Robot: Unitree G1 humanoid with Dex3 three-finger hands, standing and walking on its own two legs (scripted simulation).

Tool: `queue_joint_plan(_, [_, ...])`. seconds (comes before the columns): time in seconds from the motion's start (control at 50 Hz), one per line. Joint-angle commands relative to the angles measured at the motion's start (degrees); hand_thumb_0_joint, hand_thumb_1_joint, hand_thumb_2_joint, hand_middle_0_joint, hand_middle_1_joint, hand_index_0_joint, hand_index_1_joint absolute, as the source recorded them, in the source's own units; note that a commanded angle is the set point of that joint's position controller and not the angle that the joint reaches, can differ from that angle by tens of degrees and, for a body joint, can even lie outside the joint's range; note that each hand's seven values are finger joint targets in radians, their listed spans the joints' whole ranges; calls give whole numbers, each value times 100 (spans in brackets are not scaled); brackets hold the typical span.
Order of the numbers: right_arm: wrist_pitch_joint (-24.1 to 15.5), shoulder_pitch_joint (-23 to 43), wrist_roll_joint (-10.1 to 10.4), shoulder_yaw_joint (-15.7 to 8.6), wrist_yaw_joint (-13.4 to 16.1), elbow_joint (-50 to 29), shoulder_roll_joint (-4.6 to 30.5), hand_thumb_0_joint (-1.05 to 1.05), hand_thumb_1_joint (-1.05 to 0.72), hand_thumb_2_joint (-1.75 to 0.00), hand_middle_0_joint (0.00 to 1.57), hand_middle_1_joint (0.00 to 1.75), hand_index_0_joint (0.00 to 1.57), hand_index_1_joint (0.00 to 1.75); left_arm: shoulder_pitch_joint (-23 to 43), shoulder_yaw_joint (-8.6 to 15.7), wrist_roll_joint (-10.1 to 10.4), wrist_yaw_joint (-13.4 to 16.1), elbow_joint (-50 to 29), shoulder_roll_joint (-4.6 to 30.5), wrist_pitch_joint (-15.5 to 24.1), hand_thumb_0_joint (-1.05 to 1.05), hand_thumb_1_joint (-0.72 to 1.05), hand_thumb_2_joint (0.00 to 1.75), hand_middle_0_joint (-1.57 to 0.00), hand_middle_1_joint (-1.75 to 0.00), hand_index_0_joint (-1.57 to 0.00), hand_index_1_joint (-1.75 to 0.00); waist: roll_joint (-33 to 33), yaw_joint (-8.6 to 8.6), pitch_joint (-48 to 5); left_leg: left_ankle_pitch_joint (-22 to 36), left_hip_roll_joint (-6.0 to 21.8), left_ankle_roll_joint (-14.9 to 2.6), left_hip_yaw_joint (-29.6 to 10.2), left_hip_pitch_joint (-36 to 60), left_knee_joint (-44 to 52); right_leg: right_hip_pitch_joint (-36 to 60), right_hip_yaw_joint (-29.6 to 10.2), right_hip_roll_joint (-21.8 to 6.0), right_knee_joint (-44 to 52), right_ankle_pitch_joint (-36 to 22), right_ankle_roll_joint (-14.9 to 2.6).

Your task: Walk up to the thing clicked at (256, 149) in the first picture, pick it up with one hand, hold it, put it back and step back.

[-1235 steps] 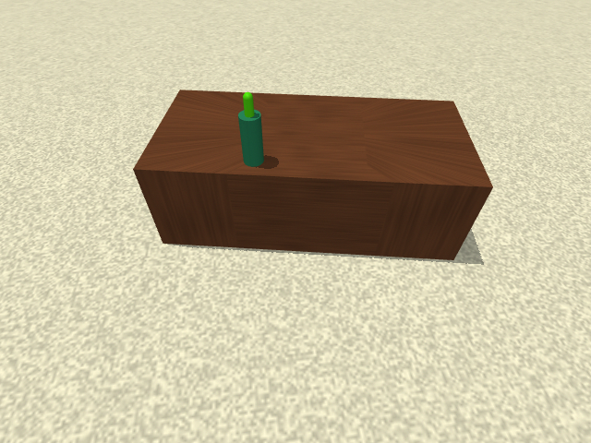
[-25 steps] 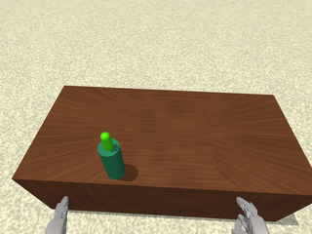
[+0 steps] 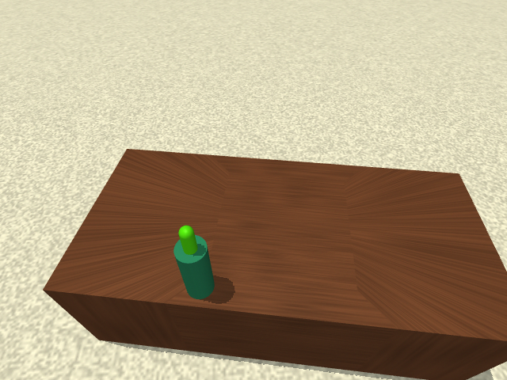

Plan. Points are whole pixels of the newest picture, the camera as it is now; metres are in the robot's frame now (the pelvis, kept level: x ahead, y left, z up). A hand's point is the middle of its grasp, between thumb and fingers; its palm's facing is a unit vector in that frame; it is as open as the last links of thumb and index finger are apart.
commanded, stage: stand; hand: left
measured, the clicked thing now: (193, 260) +0.45 +0.16 -0.20
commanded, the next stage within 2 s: none
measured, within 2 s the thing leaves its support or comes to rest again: neither
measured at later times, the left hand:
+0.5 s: hand out of the picture +0.04 +0.24 -0.13, palm faces +0.02 -0.94 -0.35, open 7.4 cm
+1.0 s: hand out of the picture +0.05 +0.24 -0.13, palm faces +0.02 -0.94 -0.35, open 7.4 cm
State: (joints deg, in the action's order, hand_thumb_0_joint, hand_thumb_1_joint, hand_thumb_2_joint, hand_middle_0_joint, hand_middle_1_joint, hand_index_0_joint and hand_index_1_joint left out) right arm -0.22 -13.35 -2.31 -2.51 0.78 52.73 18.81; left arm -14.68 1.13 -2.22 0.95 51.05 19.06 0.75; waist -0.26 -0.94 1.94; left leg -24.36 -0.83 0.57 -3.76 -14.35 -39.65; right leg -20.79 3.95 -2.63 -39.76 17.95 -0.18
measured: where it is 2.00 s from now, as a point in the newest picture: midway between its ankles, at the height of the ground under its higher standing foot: outside the picture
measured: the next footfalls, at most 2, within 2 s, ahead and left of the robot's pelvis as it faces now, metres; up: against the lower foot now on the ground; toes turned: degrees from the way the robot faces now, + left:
none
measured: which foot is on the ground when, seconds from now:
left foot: down 0.00-1.00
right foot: down 0.00-1.00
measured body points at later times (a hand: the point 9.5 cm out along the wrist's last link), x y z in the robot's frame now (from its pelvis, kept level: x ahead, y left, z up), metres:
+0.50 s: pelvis -0.01 -0.01 +0.02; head -0.01 -0.02 +0.47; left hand +0.04 +0.29 -0.11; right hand +0.04 -0.30 -0.12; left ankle -0.03 +0.13 -0.72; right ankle +0.03 -0.12 -0.72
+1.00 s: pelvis +0.00 -0.01 +0.03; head +0.00 -0.02 +0.48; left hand +0.05 +0.29 -0.10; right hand +0.06 -0.30 -0.12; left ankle -0.03 +0.13 -0.72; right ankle +0.03 -0.12 -0.72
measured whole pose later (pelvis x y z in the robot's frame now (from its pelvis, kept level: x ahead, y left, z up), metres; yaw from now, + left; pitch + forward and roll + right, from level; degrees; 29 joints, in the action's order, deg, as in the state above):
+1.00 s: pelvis +0.00 -0.01 +0.03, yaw +0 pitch -3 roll +0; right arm -0.1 -8.8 -1.1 -0.3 0.5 64.5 19.2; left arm -6.0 0.7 -0.8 0.0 68.7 18.3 1.0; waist -1.5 -1.0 3.5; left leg -13.6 0.3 1.6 -4.5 -2.9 -19.6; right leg -9.5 5.0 -1.6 -21.1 8.4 -0.6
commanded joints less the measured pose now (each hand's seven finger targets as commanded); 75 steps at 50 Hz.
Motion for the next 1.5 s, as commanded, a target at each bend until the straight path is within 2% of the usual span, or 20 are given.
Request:
queue_joint_plan(0.0, [-154,77,46,-165,107,-173,970,0,-90,-90,20,30,20,30,300,266,68,105,-61,1045,166,0,90,90,-20,-30,-20,-30,0,56,-516,2121,459,-288,-473,-9,939,1011,-711,-482,873,-1831,-361])
queue_joint_plan(0.04, [-126,100,48,-127,107,-33,980,0,-90,-90,20,30,20,30,447,250,73,108,125,1065,131,0,90,90,-20,-30,-20,-30,-10,64,-382,1743,489,-262,-538,-113,1248,1125,-684,-469,1068,-1401,-334])
queue_joint_plan(0.1, [-106,211,58,-89,100,167,1029,0,-90,-90,20,30,20,30,492,208,83,93,406,1074,119,0,90,90,-20,-30,-20,-30,-32,35,-195,1665,509,-234,-537,-38,1484,1230,-699,-493,1378,-1226,-290])
queue_joint_plan(0.16, [-79,278,55,-62,72,337,1014,0,-90,-90,20,30,20,30,642,198,81,77,631,1104,105,0,90,90,-20,-30,-20,-30,0,22,127,922,507,-254,-582,-285,1846,1280,-740,-477,1733,-297,-210])
queue_joint_plan(0.24, [-74,323,72,-69,43,496,1024,0,-90,-90,20,30,20,30,719,185,80,42,877,1133,115,0,90,90,-20,-30,-20,-30,48,13,257,786,464,-233,-512,-110,1953,1167,-825,-503,2086,153,-163])
queue_joint_plan(0.3, [-88,267,85,-51,22,593,1015,0,-90,-90,20,30,20,30,799,191,110,23,995,1123,136,0,90,90,-20,-30,-20,-30,12,0,200,770,476,-216,-538,-235,2139,1458,-778,-480,2079,-5,-124])
queue_joint_plan(0.38, [-112,364,91,-30,38,664,980,0,-90,-90,20,30,20,30,890,190,109,21,1138,1123,154,0,90,90,-20,-30,-20,-30,8,-9,-32,1194,539,-204,-526,34,2139,1604,-756,-526,2113,-463,-121])
queue_joint_plan(0.42, [-103,397,91,-33,39,699,1021,0,-90,-90,20,30,20,30,932,179,106,25,1194,1103,145,0,90,90,-20,-30,-20,-30,-30,-19,-30,1155,537,-199,-510,37,2169,1610,-735,-518,2164,-389,-118])
queue_joint_plan(0.52, [-127,406,105,-8,62,783,1059,0,-90,-90,20,30,20,30,911,173,125,27,1346,1101,155,0,90,90,-20,-30,-20,-30,-51,-20,-186,1734,598,-187,-476,275,2168,1795,-670,-548,2094,-1233,-107])
queue_joint_plan(0.58, [-112,363,106,12,76,838,1040,0,-90,-90,20,30,20,30,997,172,137,33,1393,1121,138,0,90,90,-20,-30,-20,-30,-40,2,-163,1833,628,-186,-452,283,2251,1863,-636,-555,2074,-1422,-118])
queue_joint_plan(0.62, [-107,364,114,31,72,879,1074,0,-90,-90,20,30,20,30,998,161,146,14,1435,1121,110,0,90,90,-20,-30,-20,-30,-104,-6,41,1471,614,-172,-482,230,2392,1702,-616,-483,2159,-878,-83])
queue_joint_plan(0.68, [-77,436,113,17,69,879,1113,0,-90,-90,20,30,20,30,1060,166,135,11,1465,1144,92,0,90,90,-20,-30,-20,-30,8,-19,114,1293,606,-183,-454,215,2375,1581,-669,-486,2266,-555,-91])
queue_joint_plan(0.8, [-97,498,111,20,59,865,1150,0,-90,-90,20,30,20,30,1062,167,138,-4,1504,1128,100,0,90,90,-20,-30,-20,-30,-73,-19,-4,1343,617,-177,-431,209,2435,1734,-683,-490,2248,-720,-87])
queue_joint_plan(0.94, [-117,557,120,29,64,863,1161,0,-90,-90,20,30,20,30,1063,172,154,-6,1511,1136,113,0,90,90,-20,-30,-20,-30,-34,-22,-158,1766,667,-172,-407,471,2405,1786,-658,-533,2217,-1301,-100])
queue_joint_plan(1.0, [-124,538,129,34,64,858,1173,0,-90,-90,20,30,20,30,1076,172,158,0,1493,1131,135,0,90,90,-20,-30,-20,-30,4,8,-327,2061,681,-161,-375,560,2367,1925,-636,-550,2161,-1799,-85])
queue_joint_plan(1.08, [-120,566,127,46,71,865,1175,0,-90,-90,20,30,20,30,1114,176,163,-2,1475,1135,123,0,90,90,-20,-30,-20,-30,26,4,-299,2102,706,-151,-367,576,2405,1900,-608,-545,2160,-1776,-77])
queue_joint_plan(1.2, [-88,504,119,55,62,901,1183,0,-90,-90,20,30,20,30,1173,187,163,-16,1457,1172,101,0,90,90,-20,-30,-20,-30,-46,19,-1,1524,687,-153,-355,362,2497,1735,-679,-503,2324,-1018,-73])
queue_joint_plan(1.3, [-111,596,135,36,44,849,1205,0,-90,-90,20,30,20,30,1088,173,157,-30,1439,1139,113,0,90,90,-20,-30,-20,-30,-15,-18,-75,1613,687,-148,-357,436,2473,1717,-674,-504,2315,-1079,-83])
queue_joint_plan(1.38, [-125,534,125,49,50,867,1207,0,-90,-90,20,30,20,30,1168,200,171,-30,1391,1193,131,0,90,90,-20,-30,-20,-30,-79,15,-268,1942,736,-138,-358,465,2478,1945,-674,-554,2167,-1661,-115])
queue_joint_plan(1.48, [-116,568,141,53,51,856,1230,0,-90,-90,20,30,20,30,1171,198,177,-30,1386,1192,132,0,90,90,-20,-30,-20,-30,19,10,-271,1871,723,-149,-329,548,2446,1916,-679,-540,2242,-1599,-87])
